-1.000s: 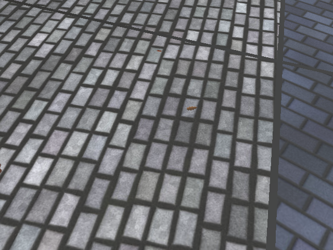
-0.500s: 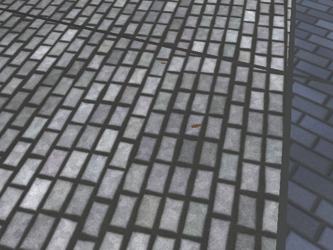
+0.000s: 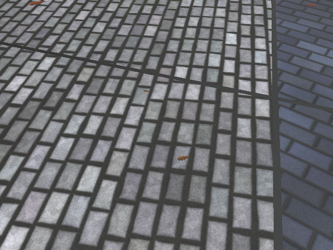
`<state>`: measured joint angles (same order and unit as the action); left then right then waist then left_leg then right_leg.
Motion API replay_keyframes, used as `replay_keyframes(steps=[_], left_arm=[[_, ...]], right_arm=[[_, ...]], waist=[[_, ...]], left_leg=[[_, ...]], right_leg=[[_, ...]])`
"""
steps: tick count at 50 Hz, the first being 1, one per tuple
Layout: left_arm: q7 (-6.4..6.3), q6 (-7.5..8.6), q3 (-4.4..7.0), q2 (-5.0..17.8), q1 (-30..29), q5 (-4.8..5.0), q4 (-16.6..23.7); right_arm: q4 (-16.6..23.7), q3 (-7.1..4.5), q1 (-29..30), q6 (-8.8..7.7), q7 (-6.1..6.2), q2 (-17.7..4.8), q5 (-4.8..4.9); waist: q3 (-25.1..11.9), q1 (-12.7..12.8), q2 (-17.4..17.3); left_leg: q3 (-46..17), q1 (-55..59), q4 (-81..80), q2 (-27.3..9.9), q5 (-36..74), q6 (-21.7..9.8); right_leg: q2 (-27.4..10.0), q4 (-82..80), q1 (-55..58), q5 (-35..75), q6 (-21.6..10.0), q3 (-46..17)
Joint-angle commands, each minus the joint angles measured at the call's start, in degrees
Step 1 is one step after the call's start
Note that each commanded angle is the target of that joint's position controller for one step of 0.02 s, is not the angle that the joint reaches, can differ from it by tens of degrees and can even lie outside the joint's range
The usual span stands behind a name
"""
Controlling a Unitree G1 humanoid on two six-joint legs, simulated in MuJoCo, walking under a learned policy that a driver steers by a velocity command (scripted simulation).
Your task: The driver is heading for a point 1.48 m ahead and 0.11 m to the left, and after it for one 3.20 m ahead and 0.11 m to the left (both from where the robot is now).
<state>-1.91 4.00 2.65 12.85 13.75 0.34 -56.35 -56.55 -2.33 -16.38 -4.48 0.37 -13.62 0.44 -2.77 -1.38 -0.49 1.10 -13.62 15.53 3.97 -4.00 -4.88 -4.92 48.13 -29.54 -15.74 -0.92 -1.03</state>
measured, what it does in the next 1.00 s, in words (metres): walks ahead: right foot, then left foot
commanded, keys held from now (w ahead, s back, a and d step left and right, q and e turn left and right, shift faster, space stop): w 1.00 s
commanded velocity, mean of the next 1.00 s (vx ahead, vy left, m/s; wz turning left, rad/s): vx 0.47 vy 0.00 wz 0.00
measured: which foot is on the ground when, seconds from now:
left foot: down 0.00-0.18, up 0.20-0.70, down 0.72-1.00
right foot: up 0.00-0.16, down 0.18-0.74, up 0.76-1.00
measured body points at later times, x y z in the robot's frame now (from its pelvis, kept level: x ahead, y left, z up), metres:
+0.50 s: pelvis +0.16 -0.07 +0.01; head +0.18 -0.10 +0.45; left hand +0.06 +0.16 -0.12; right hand +0.34 -0.31 -0.12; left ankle +0.34 +0.12 -0.67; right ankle +0.08 -0.15 -0.75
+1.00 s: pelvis +0.45 -0.01 +0.00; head +0.47 -0.01 +0.45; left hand +0.59 +0.26 -0.12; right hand +0.46 -0.27 -0.14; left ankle +0.43 +0.07 -0.75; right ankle +0.56 -0.18 -0.67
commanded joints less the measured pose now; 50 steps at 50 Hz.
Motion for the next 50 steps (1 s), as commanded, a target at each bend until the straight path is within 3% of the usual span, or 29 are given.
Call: replay_keyframes(steps=[1, 4, 6, 8, 9, 10, 11, 12, 13, 15, 17, 21, 24, 29, 32, 34, 35, 36, 37, 38, 39, 40, 41, 42, 43, 45, 48, 50], left_arm=[[0.14, 0.54, 0.88, 3.9, 1.2, 0.26, 1.5], [0.59, 0.97, 1.05, 4.3, 0.4, 0.55, 1.4], [0.82, 1.38, 1.2, 4.0, 2.6, 0.58, 0.4], [0.72, 1.57, 1.73, 4.2, 10.6, 0.76, -2.8], [0.52, 1.81, 2.3, 6.8, 17.2, 0.17, -4.3], [0.8, 1.83, 2.82, 11.3, 17.9, -0.5, -3.3], [1.18, 2.62, 3.2, 12.6, 17.7, -1.25, -3.4], [1.62, 3.49, 2.22, 9.3, 13.2, -0.79, -1.6], [2.1, 3.8, 1.6, 7.6, 9.6, -0.46, -0.6], [2.45, 3.62, 1.15, 6.6, 7.3, -0.16, 0.3], [2.31, 3.38, 0.56, 5.0, 11.3, -0.54, -1.3], [1.43, 2.75, 0.1, 5.0, 15.6, -0.62, -2.4], [0.99, 2.49, -0.16, 5.1, 17.2, -0.48, -2.7], [0.75, 1.33, 0.12, 5.4, 21.1, -0.14, -4.3], [0.41, 0.49, 0.82, 6.6, 20.8, 0.13, -4.6], [0.29, 0.25, 1.46, 8.2, 18.4, 0.05, -3.9], [0.29, -0.01, 1.55, 8.4, 16.7, -0.02, -3.4], [0.57, 0.23, 1.35, 8.3, 14.1, -0.38, -2.0], [1.31, 1.26, -0.21, 2.4, 18.2, -0.94, -0.5], [2.07, 3.06, -1.15, -0.1, 20.6, 0.21, -1.9], [2.28, 4.2, 0.41, 4.9, 15.1, 1.9, -0.5], [1.98, 4.49, 0.81, 6.5, 9.3, 2.61, 1.3], [1.35, 4.13, 1.2, 6.3, 6.7, 2.12, 2.0], [0.8, 3.27, 1.87, 5.8, 6.8, 1.25, 2.0], [0.63, 2.33, 1.77, 3.8, 8.5, 1.06, 2.0], [0.43, 1.17, 1.71, 1.9, 8.6, 0.99, 2.6], [0.47, 0.95, 2.15, 3.6, 1.2, 0.08, 5.9], [0.96, 1.17, 1.88, 3.3, -3.9, -0.07, 7.5]], right_arm=[[4.2, -2.36, 2.6, -0.68, 0.77, -10.5, 0.67], [4.1, -2.58, 1.6, -0.04, 0.78, -10.6, 1.44], [4.2, -2.46, 2.3, 0.61, 0.78, -10.1, 1.91], [4.9, -1.44, 3.7, 1.05, 0.65, -6.7, 1.64], [6.4, -0.24, 6.3, 0.84, 0.3, -2.4, 1.03], [7.9, 0.06, 6.1, -0.27, -0.03, -0.5, 0.57], [8.6, -0.29, 6.4, -1.33, -0.26, -3.2, 1.03], [8.5, -0.8, 6.9, -1.68, -0.53, -6.1, 1.37], [7.6, -1.14, 6.3, -1.67, -0.67, -6.8, 0.88], [6.6, -1.48, 6.7, -1.48, -0.25, -6.4, -0.21], [6.3, -1.37, 8.0, -1.04, -0.29, -4.5, -0.2], [8.4, -1.26, 14.3, -0.63, -0.47, -3.0, 0.3], [10.0, -0.96, 19.4, -0.65, -0.99, -2.2, 0.8], [12.6, -0.16, 27.1, -1.19, -2.65, -1.5, 1.29], [14.1, 0.07, 29.1, -1.94, -3.79, -1.7, 1.47], [12.9, -1.1, 23.2, -2.23, -3.72, -4.4, 1.11], [10.3, -2.44, 14.0, -2.23, -3.28, -6.8, 1.15], [6.9, -3.83, 1.9, -2.01, -2.56, -10.1, 1.1], [5.0, -5.27, -8.4, -1.48, -1.79, -16.0, -0.68], [4.0, -4.06, -8.9, -0.99, -1.91, -13.1, -0.4], [4.5, -2.96, -3.6, -0.87, -2.03, -9.2, 0.11], [5.7, -2.18, 2.1, -0.97, -2.03, -6.5, 0.3], [6.1, -1.48, 6.3, -1.35, -2.52, -4.5, -0.02], [6.0, -0.96, 8.2, -1.79, -2.82, -2.8, -0.47], [5.3, -0.79, 8.1, -1.91, -3.01, -2.3, -0.77], [3.7, -0.98, 6.2, -2.16, -2.67, -3.6, -0.6], [2.2, -1.39, 2.9, -2.11, -1.36, -6.2, -0.74], [1.7, -1.39, 0.9, -1.74, -0.73, -6.7, -0.52]], waist=[[1.8, 1.6, -5.3], [1.8, 1.7, -5.5], [1.7, 3.6, -4.5], [1.5, 6.8, -1.7], [1.6, 8.5, 8.2], [3.6, 6.7, 16.1], [4.3, 6.1, 16.4], [6.0, 4.5, 11.5], [5.5, 2.9, 8.3], [4.7, 1.8, 5.7], [4.1, 2.7, 6.0], [4.7, 4.3, 6.1], [6.1, 5.6, 6.7], [10.1, 7.6, 6.5], [11.1, 6.5, 6.9], [6.5, 2.4, 9.2], [1.1, -2.4, 9.5], [-6.3, -7.8, 8.9], [-17.8, -7.4, -4.3], [-25.4, -6.0, -13.1], [-15.5, -5.6, -9.6], [-7.5, -3.9, -5.8], [-2.3, -1.3, -0.7], [-0.3, 1.0, -1.0], [0.5, 2.4, -2.4], [2.6, 3.5, -3.5], [4.9, 2.8, -2.8], [5.4, 1.6, -2.2]], left_leg=[[-15.3, -5.0, -12.1, -16.7, -22.1, -8.9], [-15.1, -4.4, -10.2, -17.1, -24.5, -8.3], [-13.9, -6.9, -6.6, -16.2, -27.3, -7.0], [-11.2, -13.0, 2.7, -12.3, -29.1, -4.6], [-4.9, -21.7, 20.9, -6.9, -24.3, -1.3], [0.0, -36.3, 34.3, -2.4, -22.0, -0.2], [-4.6, -41.8, 42.9, -4.6, -21.7, -1.7], [-6.8, -44.4, 46.3, -7.3, -15.7, -2.0], [-6.8, -43.1, 46.5, -8.3, -10.5, -1.8], [-5.7, -38.5, 42.3, -9.7, -3.2, -0.2], [-3.7, -36.1, 40.7, -9.4, 2.2, 1.2], [-2.1, -35.2, 33.7, -9.1, 8.3, 2.6], [-1.0, -32.1, 26.1, -8.3, 11.5, 3.1], [0.6, -32.7, 17.8, -7.3, 8.1, 2.3], [1.7, -29.5, 14.4, -6.3, 2.7, 0.6], [4.1, -17.0, 13.5, -2.7, -0.4, -1.4], [5.2, -5.1, 12.5, -0.7, 0.8, -3.0], [0.2, 14.2, 14.6, -5.1, 3.9, -5.8], [-23.1, 40.0, 15.1, -21.6, 1.1, -13.6], [-44.1, 44.5, 4.6, -28.8, -4.5, -18.4], [-36.8, 36.0, 2.8, -25.7, -5.9, -14.9], [-26.7, 25.1, 1.4, -23.3, -2.1, -12.4], [-20.1, 14.8, -1.0, -20.7, 2.8, -10.7], [-15.3, 8.4, -2.8, -18.0, 5.1, -9.2], [-12.9, 4.3, -4.5, -16.7, 4.9, -8.7], [-10.0, 0.3, -6.9, -15.8, 7.3, -9.4], [-7.8, 1.1, -8.3, -15.7, 11.0, -9.7], [-6.0, 2.4, -8.4, -14.6, 11.3, -8.4]], right_leg=[[0.7, -6.1, 3.7, 2.3, 0.2, 1.7], [1.6, -11.8, 6.4, 1.5, -0.4, 2.9], [2.8, -17.5, 12.5, 2.0, -1.5, 4.5], [2.9, -23.4, 22.1, -1.3, -3.0, 3.6], [-7.3, -31.7, 28.4, -10.2, -5.5, -11.3], [-15.4, -38.3, 34.1, -21.3, -9.5, -28.3], [-19.7, -41.0, 32.0, -31.0, -14.0, -37.8], [-18.0, -41.1, 30.5, -29.5, -12.8, -35.4], [-14.9, -40.6, 29.5, -22.1, -10.4, -29.0], [-10.7, -41.5, 26.9, -8.2, -7.9, -19.3], [-8.1, -41.4, 26.1, 3.8, -7.6, -12.8], [-6.7, -41.5, 27.2, 16.0, -7.3, -7.3], [-6.1, -42.1, 28.2, 18.2, -6.5, -4.8], [-8.5, -40.1, 35.7, 20.9, -7.8, -4.1], [-10.4, -36.6, 38.7, 29.2, -8.0, -3.6], [-10.2, -29.6, 38.1, 50.1, -7.0, -2.4], [-8.4, -20.4, 36.1, 58.7, -5.9, -0.9], [-6.4, -7.3, 25.2, 53.8, -4.3, -0.1], [2.1, 16.3, 2.2, 24.0, -0.9, 2.1], [8.3, 30.3, -7.5, -15.6, -0.4, -5.6], [4.1, 34.6, -12.9, -13.7, -1.7, -7.7], [1.1, 33.4, -13.2, -8.8, -2.2, -4.9], [-1.1, 29.5, -10.5, -4.5, -2.0, -3.3], [-2.9, 25.7, -6.7, -1.9, -2.1, -3.4], [-3.6, 23.7, -3.6, -0.5, -2.2, -3.4], [-4.2, 20.1, -3.1, 0.7, -1.7, -2.5], [-4.9, 11.1, -9.2, 8.7, -0.1, -1.8], [-4.3, 2.3, -9.7, 15.6, 0.0, -1.1]])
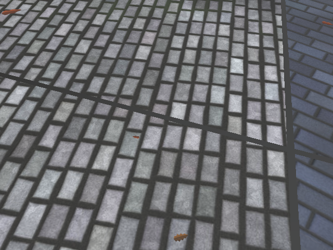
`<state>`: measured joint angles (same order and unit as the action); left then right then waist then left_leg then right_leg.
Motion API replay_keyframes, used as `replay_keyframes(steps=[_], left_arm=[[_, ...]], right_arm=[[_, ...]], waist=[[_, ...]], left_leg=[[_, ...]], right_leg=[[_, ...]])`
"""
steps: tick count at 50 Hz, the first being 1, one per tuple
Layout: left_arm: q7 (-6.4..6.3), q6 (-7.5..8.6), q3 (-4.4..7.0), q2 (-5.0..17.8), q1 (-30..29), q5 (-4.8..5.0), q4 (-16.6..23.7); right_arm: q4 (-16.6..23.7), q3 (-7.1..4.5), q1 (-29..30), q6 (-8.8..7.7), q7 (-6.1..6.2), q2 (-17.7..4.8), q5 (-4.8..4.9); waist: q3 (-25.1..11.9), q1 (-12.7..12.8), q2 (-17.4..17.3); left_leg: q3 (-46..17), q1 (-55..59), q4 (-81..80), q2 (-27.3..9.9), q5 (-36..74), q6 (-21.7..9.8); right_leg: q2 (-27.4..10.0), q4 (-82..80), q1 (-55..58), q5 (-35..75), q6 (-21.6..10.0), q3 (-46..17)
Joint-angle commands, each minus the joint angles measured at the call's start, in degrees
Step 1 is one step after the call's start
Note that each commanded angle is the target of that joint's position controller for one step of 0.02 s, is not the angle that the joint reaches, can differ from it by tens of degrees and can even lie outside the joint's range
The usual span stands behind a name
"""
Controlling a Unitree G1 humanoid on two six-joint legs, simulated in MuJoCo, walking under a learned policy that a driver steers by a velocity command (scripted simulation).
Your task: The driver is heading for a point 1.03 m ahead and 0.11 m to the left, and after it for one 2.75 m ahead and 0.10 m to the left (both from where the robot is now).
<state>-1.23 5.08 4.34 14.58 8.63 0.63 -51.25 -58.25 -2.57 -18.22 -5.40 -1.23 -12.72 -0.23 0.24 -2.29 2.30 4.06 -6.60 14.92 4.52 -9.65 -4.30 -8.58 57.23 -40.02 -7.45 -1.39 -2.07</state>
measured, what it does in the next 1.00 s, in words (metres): walks ahead: right foot, then left foot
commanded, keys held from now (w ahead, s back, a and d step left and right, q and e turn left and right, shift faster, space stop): w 1.00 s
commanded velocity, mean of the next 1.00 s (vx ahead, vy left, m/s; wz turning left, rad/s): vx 0.50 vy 0.00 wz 0.00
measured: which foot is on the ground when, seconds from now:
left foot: down 0.00-0.28, up 0.30-0.80, down 0.82-1.00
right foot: up 0.00-0.24, down 0.26-0.82, up 0.84-1.00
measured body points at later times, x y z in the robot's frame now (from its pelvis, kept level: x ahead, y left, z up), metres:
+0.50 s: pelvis +0.28 -0.07 +0.00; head +0.30 -0.08 +0.45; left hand +0.32 +0.19 -0.13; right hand +0.39 -0.34 -0.13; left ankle +0.35 +0.11 -0.67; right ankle +0.29 -0.15 -0.75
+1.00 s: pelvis +0.56 +0.01 +0.00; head +0.58 +0.03 +0.44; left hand +0.64 +0.28 -0.14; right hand +0.62 -0.25 -0.13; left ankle +0.59 +0.09 -0.75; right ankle +0.54 -0.14 -0.66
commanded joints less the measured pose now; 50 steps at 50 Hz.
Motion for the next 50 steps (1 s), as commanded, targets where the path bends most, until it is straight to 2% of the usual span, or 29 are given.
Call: replay_keyframes(steps=[1, 4, 8, 10, 11, 12, 13, 14, 15, 16, 17, 18, 19, 21, 23, 26, 29, 35, 38, 39, 40, 41, 42, 43, 44, 45, 46, 48, 50], left_arm=[[0.57, 0.21, -0.08, 1.1, -1.3, -0.29, 3.1], [1.41, 0.33, -0.72, 0.8, -8.1, 0.21, 5.0], [2.86, 0.77, -0.97, 1.9, -13.9, 0.63, 7.8], [3.39, 1.12, -0.59, 3.3, -12.5, 0.7, 8.1], [3.42, 1.27, 0.04, 4.7, -8.9, 0.64, 7.3], [3.24, 1.31, 1.29, 6.8, -0.9, 0.48, 4.9], [2.76, 1.31, 2.71, 10.6, 10.5, -0.03, 1.9], [2.58, 1.03, 4.14, 16.6, 18.2, -0.99, 0.4], [2.7, 0.87, 2.69, 12.2, 18.6, -0.66, 0.2], [2.62, 0.95, 1.61, 8.9, 13.0, -0.19, 1.1], [2.53, 0.92, 0.88, 6.9, 7.4, -0.22, 2.6], [2.8, 0.97, 0.3, 5.2, 3.7, -0.53, 2.9], [3.02, 1.23, -0.14, 3.8, 2.0, -0.96, 3.0], [3.24, 1.54, -0.11, 3.9, 2.7, -1.02, 1.9], [2.67, 1.74, 0.31, 5.7, 4.7, -1.07, 0.8], [1.62, 1.38, 0.48, 6.6, 7.7, -0.91, -0.4], [1.05, 1.09, 0.53, 7.1, 10.1, -0.48, -1.4], [0.62, 0.12, 1.08, 7.9, 15.1, 0.31, -4.6], [0.32, -0.65, 1.65, 9.0, 14.0, 0.56, -4.9], [0.28, -0.93, 1.7, 9.3, 12.5, 0.61, -4.6], [0.28, -1.23, 1.23, 8.0, 11.9, 0.45, -4.4], [0.27, -1.31, 0.25, 6.1, 12.4, -0.4, -3.1], [0.97, -0.01, -1.94, -1.6, 19.2, -0.59, -2.7], [1.2, 1.45, -0.98, 3.2, 16.1, 0.68, -3.1], [1.35, 2.33, -0.08, 6.7, 10.8, 2.06, -1.4], [0.97, 2.52, -0.02, 7.1, 7.4, 2.01, -0.5], [0.55, 2.23, 0.41, 6.8, 5.6, 1.06, -0.3], [0.38, 0.71, 0.63, 4.7, 7.9, 0.61, -0.7], [0.24, -0.29, 0.55, 3.2, 7.6, 0.47, -0.4]], right_arm=[[3.2, -1.17, 1.8, -0.7, 1.05, -7.9, 0.31], [2.0, -1.39, -2.1, -0.52, 1.25, -9.2, 0.98], [0.1, -1.83, -5.9, 0.49, 1.5, -9.8, 1.37], [-0.1, -2.2, -5.4, 1.08, 1.69, -10.6, 1.36], [0.2, -2.34, -4.1, 1.34, 1.71, -11.1, 1.32], [0.6, -2.08, -2.8, 1.65, 1.68, -10.4, 1.2], [1.8, -1.27, -2.3, 1.63, 1.65, -8.6, 0.55], [2.5, 0.8, -8.8, 0.52, 1.07, -2.0, 0.38], [1.5, 0.58, -8.3, -1.04, 0.62, -3.7, 1.22], [3.1, -0.81, -2.7, -1.88, 0.42, -8.7, 2.74], [4.1, -0.91, 1.3, -2.08, 0.68, -9.1, 3.04], [4.3, -1.21, 3.2, -1.73, 1.12, -8.4, 2.32], [4.0, -1.59, 2.3, -0.85, 1.47, -7.6, 1.69], [3.3, -1.42, 0.1, 0.69, 1.67, -4.7, 1.37], [4.2, -1.67, 2.3, 1.28, 1.89, -4.8, 1.09], [6.3, -1.95, 9.0, 1.23, 1.77, -5.1, 0.51], [7.9, -1.64, 14.7, 0.9, 1.21, -4.2, 0.68], [11.0, -0.96, 23.4, 0.28, -0.33, -4.4, 1.38], [11.1, -1.5, 21.1, -0.38, -1.02, -6.3, 1.54], [10.0, -2.25, 16.8, -0.55, -0.97, -7.6, 1.46], [7.0, -3.68, 7.6, -0.57, -0.69, -10.0, 1.28], [4.5, -5.1, -3.3, -0.57, -0.18, -14.5, 0.66], [3.0, -5.95, -8.0, -0.24, -0.32, -18.9, 0.54], [3.3, -4.32, -7.3, -0.35, -0.41, -13.6, 1.0], [4.4, -3.5, -2.1, -0.64, -0.26, -10.9, 1.11], [5.7, -2.85, 2.9, -0.75, -0.22, -9.1, 0.76], [6.2, -2.32, 6.3, -0.85, -0.4, -7.3, 0.15], [5.6, -1.67, 7.2, -1.11, -0.63, -5.4, -0.46], [4.6, -1.97, 5.3, -1.3, -0.2, -7.0, -0.06]], waist=[[2.7, 1.7, -4.9], [3.8, -0.7, -4.7], [5.2, -1.9, -4.9], [3.9, -0.2, -5.9], [1.5, 2.1, -6.8], [-3.2, 6.2, -6.5], [-11.1, 10.4, -4.0], [-20.8, 9.1, 9.5], [-24.7, 9.3, 11.2], [-15.3, 8.5, 8.2], [-9.4, 6.9, 3.9], [-5.0, 5.0, 0.6], [-3.2, 2.8, 1.2], [-2.2, 1.1, 1.9], [-0.5, 0.8, 1.4], [1.3, 2.2, 0.9], [2.5, 3.8, 1.3], [5.3, 6.1, 1.3], [3.7, 3.8, 2.5], [1.1, 1.1, 3.0], [-4.2, -3.0, 2.1], [-12.7, -6.4, -3.8], [-19.8, -2.9, -19.3], [-20.2, -4.5, -15.8], [-12.4, -3.8, -13.1], [-8.2, -2.2, -8.0], [-4.6, -0.5, -5.6], [-3.3, 2.4, -7.1], [-1.4, 3.1, -6.5]], left_leg=[[-8.0, -4.3, -8.0, -14.5, 16.5, -8.3], [-7.3, -0.8, -8.0, -14.8, 13.1, -7.4], [-8.9, 8.7, -4.1, -18.7, 13.7, -7.0], [-9.0, 11.3, -0.7, -19.8, 19.6, -5.9], [-8.1, 11.3, 3.4, -19.2, 28.4, -5.2], [-5.9, 9.4, 12.5, -16.6, 36.4, -3.9], [-3.5, -0.2, 27.4, -13.4, 30.7, -2.0], [-0.8, -24.2, 51.5, -3.5, 4.2, 2.6], [-9.6, -32.2, 60.2, -1.7, -22.2, 2.1], [-10.3, -37.3, 63.5, -5.5, -19.8, 0.9], [-8.7, -36.6, 61.5, -8.7, -14.4, 0.5], [-7.7, -34.1, 57.5, -10.7, -10.6, 0.7], [-8.1, -30.2, 53.9, -12.5, -8.0, 0.7], [-7.4, -26.3, 50.7, -13.0, -5.7, 1.3], [-7.2, -28.9, 46.5, -13.4, -1.6, 2.1], [-7.1, -33.8, 36.5, -13.5, 7.2, 3.3], [-5.8, -32.4, 26.7, -11.9, 14.3, 3.5], [-4.9, -32.9, 17.1, -10.1, 12.0, 2.4], [-3.6, -27.1, 14.8, -8.4, 5.7, 0.2], [-1.8, -20.2, 13.9, -6.5, 4.7, -0.8], [-0.3, -7.9, 13.5, -4.6, 5.1, -2.2], [-10.9, 9.9, 14.5, -13.6, 5.3, -5.8], [-38.6, 29.2, 7.6, -26.5, -5.3, -15.2], [-45.4, 28.9, 2.1, -26.3, -11.9, -14.4], [-37.3, 22.4, 1.7, -24.7, -10.3, -11.6], [-30.2, 14.2, 0.7, -22.8, -5.2, -10.0], [-25.2, 6.3, -1.0, -20.8, 0.0, -9.2], [-19.9, -0.8, -4.1, -18.4, 4.0, -8.6], [-16.6, -3.1, -6.5, -18.0, 7.0, -9.3]], right_leg=[[0.1, -11.3, 1.7, 10.2, 0.4, 0.6], [2.2, -20.1, 3.3, 13.8, 0.2, 2.2], [3.2, -25.7, 0.5, 8.7, -1.2, 1.8], [4.5, -27.5, 4.5, 4.3, -2.7, 2.5], [6.3, -28.3, 10.7, 2.9, -3.7, 4.0], [8.3, -29.3, 21.7, 3.7, -5.2, 5.6], [3.2, -27.0, 39.5, 6.4, -8.4, 0.0], [-12.0, -30.4, 63.3, -1.2, -17.9, -26.1], [-15.1, -38.8, 65.7, -4.9, -19.5, -40.5], [-13.0, -39.5, 58.3, -6.0, -15.9, -32.2], [-10.6, -40.8, 48.9, -2.5, -13.8, -23.7], [-8.2, -43.0, 40.2, 1.6, -12.6, -17.9], [-6.0, -45.1, 34.6, 3.5, -11.4, -13.7], [-4.5, -48.1, 29.6, 5.1, -11.7, -10.1], [-4.3, -49.9, 29.0, 7.4, -12.4, -7.6], [-3.9, -51.2, 31.5, 8.2, -11.8, -5.3], [-2.6, -51.6, 32.3, 7.2, -10.3, -2.3], [-5.8, -48.5, 40.7, 6.6, -9.7, -1.7], [-7.3, -43.8, 43.7, 14.4, -8.3, -2.0], [-6.2, -38.8, 43.2, 23.8, -7.4, -0.7], [-3.1, -28.3, 40.5, 30.7, -5.9, 1.7], [0.6, -10.4, 29.2, 19.2, -3.6, 4.6], [11.7, 10.3, 5.7, -17.0, 0.5, 3.9], [10.4, 18.5, -1.2, -25.3, -0.5, -4.6], [7.2, 20.2, -5.6, -21.3, -1.7, -4.2], [3.9, 18.0, -3.9, -15.6, -2.2, -2.5], [1.9, 14.2, -1.2, -11.9, -2.1, -2.0], [0.0, 9.9, 4.9, -8.6, -2.1, -2.3], [-0.6, 5.8, 4.6, -6.8, -1.3, -1.6]])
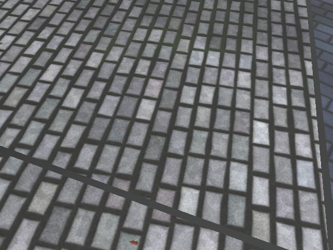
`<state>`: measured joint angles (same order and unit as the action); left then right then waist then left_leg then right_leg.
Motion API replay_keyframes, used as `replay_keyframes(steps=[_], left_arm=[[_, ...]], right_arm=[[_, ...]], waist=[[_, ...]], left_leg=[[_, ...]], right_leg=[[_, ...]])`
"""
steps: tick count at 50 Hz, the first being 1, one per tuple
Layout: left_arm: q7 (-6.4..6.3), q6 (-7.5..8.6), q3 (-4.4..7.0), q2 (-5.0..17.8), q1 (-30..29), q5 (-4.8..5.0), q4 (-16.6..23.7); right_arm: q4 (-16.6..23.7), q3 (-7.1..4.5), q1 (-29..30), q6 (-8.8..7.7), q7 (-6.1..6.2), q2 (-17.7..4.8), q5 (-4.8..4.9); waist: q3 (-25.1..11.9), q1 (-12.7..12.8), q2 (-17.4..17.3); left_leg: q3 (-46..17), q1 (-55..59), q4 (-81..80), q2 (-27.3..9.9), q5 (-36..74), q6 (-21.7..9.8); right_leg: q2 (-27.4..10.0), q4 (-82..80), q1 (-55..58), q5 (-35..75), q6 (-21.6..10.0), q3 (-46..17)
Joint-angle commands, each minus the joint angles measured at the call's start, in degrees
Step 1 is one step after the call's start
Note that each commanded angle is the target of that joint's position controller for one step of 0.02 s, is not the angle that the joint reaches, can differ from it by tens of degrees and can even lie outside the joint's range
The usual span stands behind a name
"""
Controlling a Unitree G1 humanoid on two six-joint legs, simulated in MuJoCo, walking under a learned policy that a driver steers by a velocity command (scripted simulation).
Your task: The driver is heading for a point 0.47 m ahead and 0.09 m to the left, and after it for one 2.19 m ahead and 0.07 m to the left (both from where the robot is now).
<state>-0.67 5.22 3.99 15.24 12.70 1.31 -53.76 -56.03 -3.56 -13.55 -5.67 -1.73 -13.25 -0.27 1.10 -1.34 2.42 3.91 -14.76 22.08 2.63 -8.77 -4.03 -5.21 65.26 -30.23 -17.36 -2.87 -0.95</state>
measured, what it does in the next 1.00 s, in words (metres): walks ahead: right foot, then left foot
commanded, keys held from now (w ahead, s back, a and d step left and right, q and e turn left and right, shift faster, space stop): w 0.26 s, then w+q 0.22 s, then q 0.12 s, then no key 0.40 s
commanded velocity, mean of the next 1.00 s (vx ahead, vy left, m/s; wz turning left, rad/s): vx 0.35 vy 0.00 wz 0.18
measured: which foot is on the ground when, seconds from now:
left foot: down 0.00-0.38, up 0.40-0.82, down 0.84-1.00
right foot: up 0.00-0.36, down 0.38-0.84, up 0.86-1.00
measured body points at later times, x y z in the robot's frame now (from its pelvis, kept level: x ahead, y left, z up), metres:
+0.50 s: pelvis +0.28 -0.06 -0.01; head +0.31 -0.07 +0.44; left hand +0.41 +0.20 -0.12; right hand +0.31 -0.33 -0.16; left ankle +0.15 +0.07 -0.65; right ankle +0.35 -0.16 -0.74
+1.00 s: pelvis +0.43 -0.01 -0.01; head +0.47 +0.01 +0.44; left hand +0.48 +0.28 -0.15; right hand +0.63 -0.23 -0.12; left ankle +0.50 +0.09 -0.74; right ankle +0.42 -0.17 -0.69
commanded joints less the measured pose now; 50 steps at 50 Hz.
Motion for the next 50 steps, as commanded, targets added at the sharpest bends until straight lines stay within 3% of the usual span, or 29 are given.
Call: replay_keyframes(steps=[1, 4, 8, 12, 14, 16, 17, 18, 19, 20, 21, 22, 23, 24, 25, 27, 29, 32, 35, 39, 41, 42, 43, 44, 45, 46, 47, 48, 50], left_arm=[[-0.4, -0.67, 0.99, 2.8, 1.6, -0.46, 2.8], [-0.21, -0.77, 1.03, 2.5, -4.3, -0.96, 4.7], [0.68, -0.43, 0.31, 1.2, -11.9, -0.57, 6.5], [1.94, -0.02, -0.29, 1.3, -18.3, -0.07, 8.8], [2.66, 0.42, -0.33, 1.8, -20.2, 0.0, 10.1], [2.96, 0.93, 0.28, 3.6, -17.3, 0.02, 9.9], [2.83, 1.19, 1.08, 5.2, -12.6, -0.12, 8.8], [2.38, 1.33, 2.55, 8.0, -2.9, -0.33, 5.9], [1.66, 1.4, 3.79, 12.4, 8.5, -1.39, 3.7], [1.83, 1.01, 4.43, 16.1, 12.0, -1.61, 2.3], [1.71, 0.89, 2.85, 10.0, 11.9, -1.4, 2.7], [1.4, 1.05, 1.96, 7.4, 6.7, -1.22, 3.5], [1.33, 1.21, 1.34, 5.7, 2.2, -1.36, 4.2], [1.49, 1.4, 0.92, 4.0, -0.7, -1.62, 4.2], [1.6, 1.63, 0.52, 2.8, -2.8, -2.33, 4.2], [1.44, 1.78, 0.61, 2.8, -4.1, -2.7, 3.6], [0.61, 1.72, 1.18, 5.0, -4.6, -2.83, 3.3], [-0.8, 0.72, 1.6, 6.6, -4.6, -2.55, 2.9], [-1.41, -0.24, 1.72, 7.7, -2.7, -1.77, 1.7], [-1.42, -1.54, 2.17, 9.2, -2.2, -0.05, 0.2], [-1.45, -2.04, 2.01, 8.6, -2.2, 0.26, -0.2], [-1.3, -1.96, 1.5, 7.0, 1.1, -1.09, -0.5], [-0.57, -1.57, -0.04, 2.9, 5.0, -2.82, 0.0], [-0.05, -2.09, -0.68, 1.8, 5.8, -1.98, -0.6], [0.08, -2.92, 0.17, 4.7, 1.7, -0.11, 0.0], [-0.4, -3.76, 0.28, 4.9, -1.3, 0.3, 0.4], [-1.15, -4.59, 0.58, 5.3, -2.6, -0.3, 0.2], [-1.79, -5.36, 0.96, 6.2, -2.6, -0.8, -0.1], [-2.38, -6.03, 0.82, 4.9, -1.0, -0.94, -1.3]], right_arm=[[2.0, -1.19, -0.3, -1.07, 0.68, -7.5, 0.02], [1.1, -1.26, -3.0, -0.63, 1.68, -8.4, 0.17], [0.1, -1.05, -6.3, -0.23, 2.08, -8.5, 0.69], [-1.9, -1.22, -10.6, 0.68, 2.15, -9.0, 1.02], [-2.6, -1.5, -11.6, 1.3, 2.34, -9.3, 1.22], [-2.4, -1.86, -10.4, 1.8, 2.51, -10.2, 1.43], [-1.9, -2.03, -8.8, 2.0, 2.52, -10.8, 1.54], [-1.3, -1.63, -7.3, 2.14, 2.45, -9.8, 1.42], [0.5, -0.68, -6.9, 2.02, 2.35, -7.7, 0.54], [0.6, 1.61, -15.0, 0.91, 1.91, 0.8, 0.99], [-0.3, 0.1, -12.1, -0.05, 1.79, -5.6, 2.47], [1.5, -0.94, -6.7, -0.4, 1.92, -8.8, 3.52], [2.0, -1.03, -3.9, -0.31, 2.34, -8.4, 3.36], [2.1, -1.43, -2.6, 0.16, 2.67, -7.6, 2.62], [1.8, -1.74, -4.0, 1.11, 2.77, -6.4, 2.43], [1.9, -1.85, -6.0, 2.84, 2.97, -3.8, 2.4], [3.8, -2.06, -4.3, 4.04, 3.1, -3.4, 1.83], [6.2, -1.63, -0.2, 4.28, 2.25, -2.6, 0.8], [7.9, -1.05, 4.8, 4.15, 1.16, -2.3, 0.48], [9.8, -1.42, 7.4, 4.2, 0.31, -4.8, 0.14], [8.3, -2.54, 2.8, 3.84, 0.39, -7.3, -0.27], [7.8, -3.99, -0.3, 3.66, 1.12, -12.4, -0.51], [8.3, -4.07, -1.8, 3.96, 2.08, -15.4, -1.76], [7.8, -1.9, -1.9, 3.98, 1.97, -9.3, -1.31], [8.1, -1.2, 0.6, 3.82, 1.49, -7.2, -0.73], [8.4, -1.12, 3.7, 3.6, 1.45, -7.1, -0.41], [8.8, -1.05, 6.6, 3.59, 1.64, -7.3, -0.36], [9.2, -1.07, 9.3, 3.72, 2.03, -7.5, -0.52], [9.0, -1.2, 10.8, 4.02, 2.52, -7.6, -1.23]], waist=[[-1.3, 2.0, -5.8], [0.2, 0.8, -5.0], [2.0, -1.6, -5.6], [4.2, -3.8, -5.6], [4.7, -3.6, -5.9], [3.1, -1.0, -7.2], [0.2, 2.0, -8.0], [-5.6, 6.5, -7.2], [-14.9, 10.3, -2.2], [-24.2, 6.5, 13.7], [-23.8, 8.4, 9.3], [-14.4, 7.8, 7.1], [-9.6, 6.0, 3.0], [-5.8, 4.5, 1.8], [-3.7, 2.3, 2.7], [-2.1, -0.1, 2.6], [-0.8, -1.3, 2.3], [-1.1, -0.7, 2.0], [-2.3, 1.3, 1.5], [-2.8, 1.0, 2.7], [-5.2, -1.8, 0.7], [-8.9, -1.8, -5.7], [-14.7, 0.4, -16.9], [-21.9, 0.4, -15.1], [-17.6, 0.0, -11.4], [-13.0, 0.4, -9.1], [-9.8, 1.1, -7.1], [-8.5, 2.4, -7.7], [-7.9, 3.4, -9.1]], left_leg=[[-15.4, 5.1, -14.5, -16.2, 7.9, -9.8], [-12.0, 7.3, -15.4, -15.3, 11.6, -9.0], [-7.5, 8.3, -15.9, -13.1, 11.2, -7.0], [-7.4, 15.3, -13.7, -15.4, 11.2, -7.0], [-8.6, 18.5, -11.1, -17.3, 14.0, -6.7], [-9.8, 19.6, -7.1, -17.9, 21.3, -5.8], [-9.4, 18.7, -2.3, -17.0, 30.0, -5.1], [-7.6, 14.8, 7.7, -13.8, 34.3, -3.6], [-5.2, 2.1, 25.1, -9.8, 20.1, -1.4], [-4.2, -19.9, 45.3, 0.0, -19.2, 2.2], [-12.0, -24.9, 52.8, -2.0, -24.4, 1.7], [-11.0, -28.7, 54.4, -4.8, -20.1, 1.1], [-9.7, -27.0, 52.6, -7.7, -14.9, 1.0], [-9.4, -24.6, 49.7, -9.3, -11.6, 1.0], [-9.8, -20.7, 47.9, -10.3, -9.8, 1.1], [-9.0, -17.1, 46.0, -10.1, -10.1, 1.8], [-8.2, -18.8, 42.0, -9.8, -7.1, 2.8], [-5.9, -16.4, 29.2, -9.0, 2.4, 3.6], [-3.7, -12.7, 19.6, -7.2, 7.8, 3.6], [-3.4, -11.2, 12.6, -5.7, 3.4, 1.6], [-1.7, -1.9, 4.0, -2.8, 10.2, -0.7], [-7.3, 7.4, 3.9, -7.6, 35.6, -2.8], [-22.5, 23.6, 7.5, -21.0, 58.4, -12.5], [-28.8, 22.3, 4.4, -25.9, 49.1, -18.1], [-25.4, 16.9, 1.9, -22.7, 38.0, -16.2], [-22.1, 13.0, 0.4, -20.2, 28.3, -13.5], [-20.5, 8.2, -1.6, -18.7, 20.7, -11.5], [-19.0, 3.3, -3.5, -17.5, 15.3, -10.1], [-16.8, -1.6, -5.4, -15.8, 10.2, -9.4]], right_leg=[[-4.1, -4.8, -7.0, 5.5, 0.9, -2.5], [-3.9, -14.3, -10.9, 14.4, 2.3, -2.0], [-1.5, -26.7, -8.4, 23.5, 2.3, 0.5], [-0.2, -32.9, -9.9, 21.7, 1.6, 1.3], [0.3, -35.0, -9.7, 18.1, 0.5, 1.0], [2.0, -37.0, -3.8, 14.1, -0.6, 1.4], [3.9, -38.0, 3.9, 13.3, -1.5, 2.8], [4.6, -38.2, 17.7, 15.0, -3.1, 3.3], [-5.4, -35.6, 37.1, 16.3, -6.6, -7.0], [-20.0, -41.7, 56.6, 7.3, -15.2, -33.0], [-19.1, -46.2, 54.3, 1.0, -14.0, -37.5], [-17.4, -47.3, 46.5, 2.3, -10.9, -28.1], [-15.3, -49.1, 37.8, 6.1, -9.3, -21.1], [-13.4, -51.4, 30.5, 8.9, -8.3, -15.7], [-11.7, -53.0, 25.2, 15.0, -7.4, -10.8], [-11.0, -53.3, 20.1, 29.9, -7.8, -3.7], [-11.1, -53.5, 18.4, 39.1, -8.2, 1.4], [-8.9, -53.5, 17.4, 40.1, -7.7, 7.7], [-8.7, -52.3, 19.8, 40.0, -7.8, 9.4], [-11.1, -46.0, 26.1, 39.3, -6.3, 7.5], [-8.0, -36.8, 25.9, 38.0, -3.1, 8.4], [-3.8, -27.3, 21.7, 28.3, 0.5, 10.8], [3.0, -10.5, 5.9, -6.5, 4.7, 10.8], [3.5, -3.4, 5.4, -24.2, 5.8, 1.2], [2.0, -1.1, 3.6, -23.6, 5.7, -1.1], [1.0, -1.8, 0.8, -21.5, 5.3, -1.0], [0.2, -4.2, 0.8, -18.6, 5.5, -1.2], [-0.4, -6.9, 3.7, -15.4, 5.8, -1.5], [0.6, -12.2, 8.7, -11.5, 5.9, -0.3]])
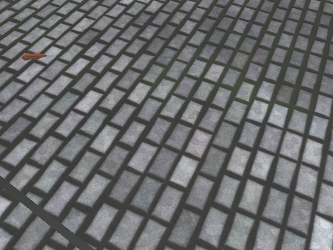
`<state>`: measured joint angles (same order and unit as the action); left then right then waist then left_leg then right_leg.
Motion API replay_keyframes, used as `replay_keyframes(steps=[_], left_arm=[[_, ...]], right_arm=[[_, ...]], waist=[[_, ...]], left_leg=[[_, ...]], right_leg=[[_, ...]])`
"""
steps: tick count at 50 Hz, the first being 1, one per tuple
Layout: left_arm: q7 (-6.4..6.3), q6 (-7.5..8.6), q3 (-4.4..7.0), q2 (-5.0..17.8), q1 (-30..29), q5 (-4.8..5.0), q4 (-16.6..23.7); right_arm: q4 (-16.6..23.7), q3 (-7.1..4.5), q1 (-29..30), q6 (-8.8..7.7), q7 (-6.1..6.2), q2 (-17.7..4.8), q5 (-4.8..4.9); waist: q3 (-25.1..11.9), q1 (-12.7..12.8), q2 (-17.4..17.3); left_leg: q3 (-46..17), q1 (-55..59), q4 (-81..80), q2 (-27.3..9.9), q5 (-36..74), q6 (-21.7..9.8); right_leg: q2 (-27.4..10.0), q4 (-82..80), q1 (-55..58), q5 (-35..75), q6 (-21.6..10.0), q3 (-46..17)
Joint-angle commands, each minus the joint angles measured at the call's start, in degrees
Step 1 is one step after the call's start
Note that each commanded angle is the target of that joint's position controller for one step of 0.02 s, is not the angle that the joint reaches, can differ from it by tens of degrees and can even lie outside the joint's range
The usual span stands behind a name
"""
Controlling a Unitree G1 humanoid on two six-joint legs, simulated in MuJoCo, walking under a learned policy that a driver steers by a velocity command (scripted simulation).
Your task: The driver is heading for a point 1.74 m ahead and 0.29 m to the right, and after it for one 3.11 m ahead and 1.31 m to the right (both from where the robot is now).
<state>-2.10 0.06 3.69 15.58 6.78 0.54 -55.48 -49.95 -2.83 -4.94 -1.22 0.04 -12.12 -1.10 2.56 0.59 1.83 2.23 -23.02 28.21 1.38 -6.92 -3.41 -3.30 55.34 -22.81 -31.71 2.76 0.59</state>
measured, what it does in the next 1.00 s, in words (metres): steps on the spot: right foot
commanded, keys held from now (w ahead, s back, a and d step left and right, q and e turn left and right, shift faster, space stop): no key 1.00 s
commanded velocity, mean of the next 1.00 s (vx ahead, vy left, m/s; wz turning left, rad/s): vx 0.01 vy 0.00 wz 0.02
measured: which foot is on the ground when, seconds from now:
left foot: down 0.00-1.00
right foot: up 0.00-0.14, down 0.16-1.00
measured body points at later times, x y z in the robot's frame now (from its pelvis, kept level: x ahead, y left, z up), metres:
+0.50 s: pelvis +0.04 -0.03 +0.00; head +0.06 -0.03 +0.45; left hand +0.08 +0.22 -0.15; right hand +0.13 -0.29 -0.14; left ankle +0.08 +0.09 -0.73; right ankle +0.01 -0.15 -0.73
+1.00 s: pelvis +0.05 -0.03 +0.00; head +0.06 -0.03 +0.45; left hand +0.07 +0.21 -0.15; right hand +0.12 -0.28 -0.14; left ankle +0.08 +0.09 -0.73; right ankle +0.01 -0.15 -0.73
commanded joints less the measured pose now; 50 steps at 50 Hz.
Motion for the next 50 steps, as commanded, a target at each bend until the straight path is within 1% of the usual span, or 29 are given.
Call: replay_keyframes(steps=[1, 3, 4, 5, 6, 7, 8, 9, 10, 11, 12, 13, 15, 17, 23, 32, 50], left_arm=[[-1.08, -0.92, 0.92, 3.8, 5.3, -0.13, -0.1], [-1.0, -0.91, 0.64, 3.1, 4.8, -0.1, -0.7], [-0.8, -0.91, 0.57, 3.0, 4.8, -0.2, -1.1], [-0.52, -0.91, 0.49, 2.8, 5.2, -0.37, -1.7], [-0.15, -0.87, 0.38, 2.5, 6.2, -0.7, -2.4], [0.2, -0.92, 0.28, 2.7, 6.2, -1.43, -2.8], [0.38, -0.86, 0.32, 4.3, 5.7, -2.19, -2.4], [0.21, -0.8, 0.82, 7.6, 4.4, -1.57, -2.1], [0.47, -0.33, 0.48, 5.9, 3.3, -1.19, -2.7], [0.57, 0.38, -0.11, 4.1, 1.8, -1.46, -2.4], [0.57, 1.0, -0.32, 3.8, 0.7, -1.73, -2.5], [0.62, 1.54, -0.37, 3.9, 0.5, -1.64, -2.5], [0.5, 2.14, -0.46, 4.0, 2.7, -1.17, -3.3], [0.31, 2.07, -0.56, 3.9, 4.7, -0.91, -4.1], [0.19, 1.52, -0.92, 3.3, 6.5, -0.82, -4.9], [0.24, 1.0, -1.25, 2.4, 7.3, -0.8, -5.5], [-0.12, 0.92, -1.83, 1.5, 10.2, -0.88, -6.4]], right_arm=[[2.7, -1.83, 2.2, -0.4, 0.95, -8.4, -0.47], [2.0, -1.7, 1.8, -0.29, 1.34, -8.1, -0.32], [1.6, -1.58, 1.9, -0.15, 1.5, -8.0, -0.11], [1.3, -1.44, 2.4, 0.07, 1.61, -7.8, 0.27], [1.0, -1.31, 2.6, 0.32, 1.65, -7.6, 0.82], [0.1, -1.03, 1.2, 0.43, 1.58, -6.6, 1.21], [-0.7, -0.78, -0.4, 0.43, 1.45, -5.8, 0.95], [-0.6, -1.09, -1.7, 0.4, 1.34, -6.0, 0.58], [-0.5, -1.0, -0.3, 0.44, 1.51, -5.4, 0.35], [-0.7, -1.09, 0.6, 0.47, 1.65, -5.7, 0.36], [-1.1, -1.14, 0.2, 0.58, 1.81, -5.6, 0.43], [-1.8, -1.26, -0.3, 0.71, 1.9, -6.0, 0.4], [-2.9, -1.34, -0.9, 0.67, 1.65, -6.2, 0.43], [-3.8, -1.27, -1.0, 0.5, 1.39, -5.8, 0.69], [-6.3, -1.23, -1.6, 0.71, 1.46, -6.0, 0.94], [-9.2, -1.04, -2.2, 1.26, 1.98, -6.6, 1.15], [-12.4, -0.59, -2.4, 1.65, 2.26, -6.0, 1.17]], waist=[[-9.6, 1.5, -8.6], [-9.8, 1.1, -8.9], [-9.7, 1.2, -8.9], [-9.2, 1.8, -8.7], [-8.4, 2.6, -8.4], [-7.2, 2.6, -7.4], [-5.3, 1.5, -4.7], [-3.1, -1.4, 0.5], [-1.8, -1.5, 4.4], [-1.0, -1.6, 5.3], [-0.9, -2.1, 5.8], [-0.9, -2.1, 5.2], [-1.6, -1.3, 2.1], [-2.2, -0.6, 0.3], [-3.5, 0.0, -1.9], [-3.0, -0.2, -1.8], [-1.2, -0.6, -1.7]], left_leg=[[-14.0, 5.9, -12.0, -13.8, 6.7, -9.8], [-13.1, 5.3, -12.8, -13.2, 2.0, -9.3], [-12.8, 5.1, -13.0, -12.9, -1.4, -8.7], [-12.3, 4.3, -12.8, -12.2, -5.8, -7.8], [-11.5, 2.9, -12.6, -11.1, -11.1, -6.3], [-10.7, 1.7, -12.4, -9.6, -16.5, -3.8], [-9.6, 0.4, -10.7, -7.9, -19.5, -1.0], [-6.0, 1.3, -8.9, -4.4, -18.5, 1.0], [-3.1, 8.1, -6.7, -2.4, -12.9, 2.4], [-3.0, 12.7, -4.3, -2.5, -8.4, 2.3], [-3.1, 14.6, -3.2, -2.8, -5.6, 1.8], [-3.5, 14.6, -3.0, -3.1, -4.0, 1.1], [-4.0, 13.7, -3.3, -3.5, -1.6, 0.3], [-3.9, 13.0, -3.3, -3.7, 0.8, 0.3], [-3.7, 14.0, -2.3, -3.8, 6.1, 0.7], [-3.7, 14.6, -1.8, -4.0, 7.9, 0.8], [-3.4, 14.1, -2.8, -3.8, 4.1, 1.3]], right_leg=[[-1.1, -5.3, 3.4, 4.3, 0.2, -1.5], [-0.4, -11.1, 6.7, 8.4, -0.3, -0.8], [-0.1, -14.1, 8.2, 10.7, -0.6, -0.5], [0.3, -18.4, 10.4, 14.0, -1.1, 0.2], [1.1, -23.8, 13.4, 18.2, -1.9, 1.3], [1.0, -28.3, 15.4, 21.2, -2.9, 1.1], [-2.5, -31.1, 15.5, 21.7, -4.5, -2.6], [-4.8, -31.8, 10.4, 15.0, -6.4, -4.4], [-4.4, -35.1, 1.7, 3.6, -7.0, -5.4], [-3.8, -37.6, -2.0, 1.1, -5.8, -5.4], [-3.5, -38.2, -2.8, 2.9, -4.5, -5.0], [-2.9, -37.7, -1.7, 5.8, -3.6, -4.3], [-2.0, -35.7, 1.9, 10.9, -3.2, -3.4], [-1.5, -34.3, 4.4, 14.6, -3.6, -2.8], [-0.6, -32.7, 7.3, 20.8, -3.9, -1.7], [0.2, -32.5, 8.6, 23.7, -3.8, -0.8], [0.9, -33.6, 7.9, 20.1, -3.6, -0.2]])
